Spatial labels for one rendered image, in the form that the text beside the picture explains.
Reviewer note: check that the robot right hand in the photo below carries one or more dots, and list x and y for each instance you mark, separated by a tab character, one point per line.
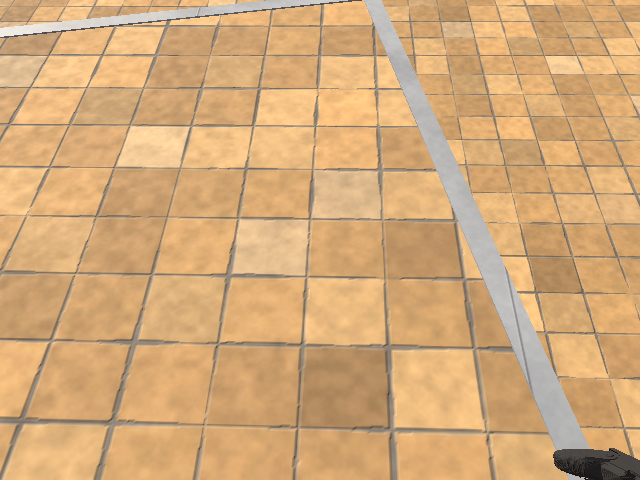
598	464

